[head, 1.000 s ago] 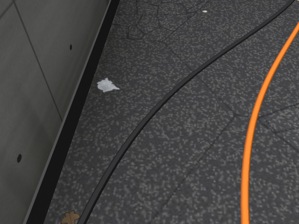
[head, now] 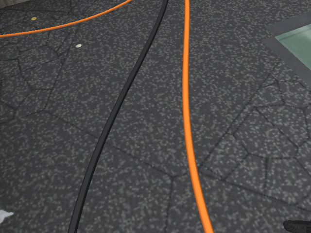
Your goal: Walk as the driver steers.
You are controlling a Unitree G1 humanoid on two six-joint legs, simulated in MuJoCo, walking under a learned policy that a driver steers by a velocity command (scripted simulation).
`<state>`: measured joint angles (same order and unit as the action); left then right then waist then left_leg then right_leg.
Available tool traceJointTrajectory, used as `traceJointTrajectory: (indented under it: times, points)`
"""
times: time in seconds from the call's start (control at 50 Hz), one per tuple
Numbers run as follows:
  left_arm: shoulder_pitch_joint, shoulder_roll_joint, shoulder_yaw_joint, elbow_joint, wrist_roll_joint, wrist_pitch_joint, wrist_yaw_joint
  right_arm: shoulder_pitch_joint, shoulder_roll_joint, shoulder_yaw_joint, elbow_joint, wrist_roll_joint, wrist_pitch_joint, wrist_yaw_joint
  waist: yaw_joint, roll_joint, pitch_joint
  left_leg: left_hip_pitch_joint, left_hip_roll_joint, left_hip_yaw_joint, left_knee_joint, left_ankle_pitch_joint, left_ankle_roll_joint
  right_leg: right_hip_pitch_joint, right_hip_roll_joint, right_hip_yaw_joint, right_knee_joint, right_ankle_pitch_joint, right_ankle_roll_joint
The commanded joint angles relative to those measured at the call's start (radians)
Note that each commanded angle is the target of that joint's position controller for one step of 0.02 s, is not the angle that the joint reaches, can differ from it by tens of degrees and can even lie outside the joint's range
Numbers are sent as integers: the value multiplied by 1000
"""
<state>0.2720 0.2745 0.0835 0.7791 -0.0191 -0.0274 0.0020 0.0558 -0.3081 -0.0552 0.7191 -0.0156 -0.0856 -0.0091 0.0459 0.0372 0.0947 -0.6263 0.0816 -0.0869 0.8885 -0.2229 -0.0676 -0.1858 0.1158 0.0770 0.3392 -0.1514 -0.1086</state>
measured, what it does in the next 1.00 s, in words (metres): walks ahead, turning right: left foot, then right foot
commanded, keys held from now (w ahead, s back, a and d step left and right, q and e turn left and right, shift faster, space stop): e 0.78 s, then no key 0.22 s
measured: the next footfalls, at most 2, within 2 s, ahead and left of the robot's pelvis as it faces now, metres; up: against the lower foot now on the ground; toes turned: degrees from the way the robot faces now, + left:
left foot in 0.20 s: +0.28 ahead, +0.11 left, +0.00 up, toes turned -13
right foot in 0.64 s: +0.14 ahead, -0.11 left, +0.00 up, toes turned -26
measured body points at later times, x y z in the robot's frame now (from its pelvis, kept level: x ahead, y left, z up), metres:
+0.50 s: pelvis +0.14 +0.03 -0.01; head +0.19 +0.02 +0.44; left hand +0.36 +0.26 -0.12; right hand +0.19 -0.27 -0.12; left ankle +0.24 +0.12 -0.75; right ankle +0.11 -0.11 -0.70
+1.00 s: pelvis +0.14 -0.03 +0.00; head +0.15 -0.07 +0.45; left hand +0.41 +0.12 -0.09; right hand +0.11 -0.35 -0.13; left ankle +0.25 +0.10 -0.70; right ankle +0.10 -0.10 -0.75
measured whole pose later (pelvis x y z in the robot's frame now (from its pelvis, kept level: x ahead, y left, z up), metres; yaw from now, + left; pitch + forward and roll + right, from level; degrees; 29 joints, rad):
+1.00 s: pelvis +0.14 -0.03 +0.00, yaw -33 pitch +0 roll +2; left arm 0.15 0.27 0.04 0.75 0.00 0.02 0.02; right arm 0.10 -0.32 -0.07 0.84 0.01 0.02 -0.03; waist 0.00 0.04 0.07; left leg -0.40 0.02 -0.04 0.80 -0.32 -0.09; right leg -0.19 0.07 0.11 0.41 -0.21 -0.07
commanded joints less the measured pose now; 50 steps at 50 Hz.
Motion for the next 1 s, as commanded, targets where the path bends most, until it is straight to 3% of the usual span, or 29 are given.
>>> traceJointTrajectory:
  times: [0.02, 0.1, 0.16, 0.18, 0.2, 0.22, 0.24, 0.26, 0.28, 0.3, 0.32, 0.36, 0.44, 0.56, 0.6, 0.62, 0.64, 0.66, 0.68, 0.7, 0.72, 0.74, 0.76, 0.78, 0.84, 0.9, 1.0]
  points:
    - [-34, 188, 49, -73, -6, 10, 27, 5, -50, -10, -47, 6, 8, 2, -24, -109, -132, 154, -85, 60, -203, 208, -17, -33, -174, 114, -30, 542, -102]
    - [8, 170, 41, -52, -4, 34, 41, -81, -67, -16, -73, 11, 7, 17, 7, -147, -123, 197, -124, 25, -348, 267, -1, 13, -187, 217, 24, 355, -53]
    - [-30, 153, 35, -67, 2, 35, 54, -17, -119, -34, -43, 5, -8, 19, -38, -174, -133, 216, -108, -28, -397, 182, 35, 102, -212, 329, 142, 339, -40]
    - [-58, 144, 30, -79, -1, 34, 55, 32, -122, -36, -24, 0, -15, 18, -72, -167, -146, 277, -99, -17, -451, 231, 53, 100, -190, 338, 207, 322, -21]
    - [-67, 109, 18, -93, 3, 34, 56, 92, -134, -39, -7, -8, -24, 14, -101, -106, -208, 439, -32, -45, -496, 457, 85, 52, -125, 306, 342, 253, 9]
    - [16, 57, 2, -97, 25, 33, 52, 129, -169, -39, -7, -23, -21, 8, -70, 91, -307, 695, 162, -212, -436, 899, 165, -118, -1, 197, 597, -243, 63]
    - [179, 97, 7, -89, 0, 43, 46, 153, -166, -38, 3, -30, -2, 11, -10, 290, -423, 831, 395, -543, -464, 854, 355, -291, 68, 171, 805, -626, 102]
    - [189, 206, 34, -48, -4, 59, 47, 85, -116, -30, -28, 2, 10, 13, -12, 129, -369, 734, 382, -539, -497, 591, 356, -327, -17, 181, 911, -550, 141]
    - [79, 231, 44, -57, -11, 78, 52, 46, -78, -19, -43, 5, 23, 7, -38, 58, -254, 635, 301, -383, -514, 437, 306, -359, -50, 131, 944, -475, 164]
    - [43, 217, 44, -58, -10, 97, 59, 11, -62, -9, -43, 5, 40, 4, -30, 20, -195, 535, 238, -285, -547, 301, 275, -353, -79, 105, 929, -415, 173]
    - [17, 207, 45, -68, -4, 109, 65, -12, -62, -7, -40, 5, 53, -2, -30, 38, -148, 465, 201, -224, -583, 200, 266, -349, -99, 81, 910, -363, 180]
    - [17, 138, 28, -78, -10, 111, 60, -14, -76, -11, -27, -6, 68, -16, -27, 106, -115, 389, 134, -98, -635, 157, 261, -298, -103, 9, 832, -302, 192]
    - [-50, 105, 11, -118, -2, 103, 44, 10, -109, -25, -8, 4, 73, -31, -59, 95, -168, 480, 184, -34, -644, 231, 309, -276, -153, -20, 659, -267, 200]
    - [-87, 121, 9, -134, 1, 104, 9, 3, -161, -43, 8, 20, 87, -23, -62, 106, -165, 469, 226, 43, -640, 159, 294, -146, -166, -91, 425, -222, 152]
    - [-51, 129, 15, -122, -1, 106, -7, -2, -178, -49, 21, 34, 86, -20, -29, 107, -169, 462, 227, 75, -593, 164, 255, -69, -162, -116, 282, -134, 114]
    - [-21, 139, 23, -105, -1, 107, -11, 7, -168, -48, 30, 41, 86, -18, -11, 95, -170, 430, 210, 107, -540, 153, 214, 5, -142, -126, 189, -71, 83]
    - [17, 167, 35, -89, 1, 108, -8, 58, -134, -43, 54, 43, 87, -12, -4, 22, -163, 352, 170, 164, -431, 82, 142, 101, -143, -72, 95, 18, 42]
    - [39, 276, 61, -97, -3, 108, 11, 99, -67, -27, 43, 9, 88, -2, -38, -291, -147, 124, 35, 280, -135, -248, 28, 221, -362, 251, 5, 323, -61]
    - [5, 331, 66, -126, 26, 87, 9, -9, -86, -35, -19, -4, 82, -12, 1, -332, -152, -12, -84, 153, 69, -459, -8, 108, -507, 478, -43, 332, -250]
    - [-39, 267, 50, -130, 43, 60, 4, -77, -120, -48, -26, 12, 83, -20, 8, -196, -144, -14, -66, 60, 182, -406, 12, 85, -454, 394, -57, 265, -239]
    - [-88, 244, 44, -126, 34, 41, 5, -57, -113, -50, -20, 23, 87, -26, -27, -179, -126, -29, -55, 37, 196, -313, 30, 84, -399, 316, -47, 234, -178]
    - [-127, 213, 38, -133, 14, 35, 8, -12, -113, -55, 13, 20, 91, -36, -44, -141, -130, -33, -45, 26, 191, -246, 29, 113, -360, 274, -32, 203, -131]
    - [-141, 193, 29, -135, -1, 35, 13, 9, -120, -58, 26, 11, 93, -42, -50, -151, -132, -28, -46, 24, 197, -193, 20, 124, -344, 253, -22, 254, -115]
    - [-130, 181, 21, -132, 2, 37, 15, 13, -116, -58, 27, 8, 92, -40, -52, -165, -147, 5, -57, 28, 221, -160, 12, 115, -328, 240, -15, 318, -119]
    - [-107, 150, 6, -120, 13, 33, 21, 32, -110, -54, 42, 29, 92, -32, -45, -155, -176, 39, -66, 34, 185, -98, -12, 161, -321, 206, -5, 412, -133]
    - [-95, 154, 1, -93, 18, 32, 25, 6, -88, -41, 42, 27, 95, -26, -30, -166, -153, 81, -52, 31, 35, -81, -24, 174, -314, 206, 0, 393, -126]
    - [-123, 163, -5, -68, 27, 36, 14, 4, -91, -29, 64, 30, 91, -12, -16, -173, -124, 255, -49, 44, -158, -113, -17, 83, -306, 228, 8, 361, -131]
Velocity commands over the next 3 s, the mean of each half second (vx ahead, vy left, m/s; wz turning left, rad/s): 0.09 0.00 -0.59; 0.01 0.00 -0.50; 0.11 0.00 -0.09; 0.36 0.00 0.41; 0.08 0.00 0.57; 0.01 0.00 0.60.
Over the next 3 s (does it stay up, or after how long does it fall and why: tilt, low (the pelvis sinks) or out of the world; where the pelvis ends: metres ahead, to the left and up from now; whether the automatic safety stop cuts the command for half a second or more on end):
stays up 0.50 -0.20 -0.01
